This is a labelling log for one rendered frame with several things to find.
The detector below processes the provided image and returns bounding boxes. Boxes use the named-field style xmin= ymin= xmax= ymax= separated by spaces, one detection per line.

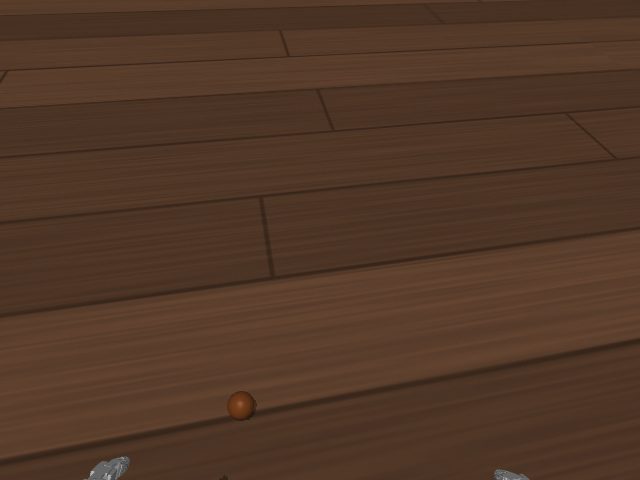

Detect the ball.
xmin=227 ymin=391 xmax=254 ymax=419

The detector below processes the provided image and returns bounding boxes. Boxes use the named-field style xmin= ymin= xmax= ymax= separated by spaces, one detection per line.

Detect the left robot hand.
xmin=84 ymin=456 xmax=130 ymax=480

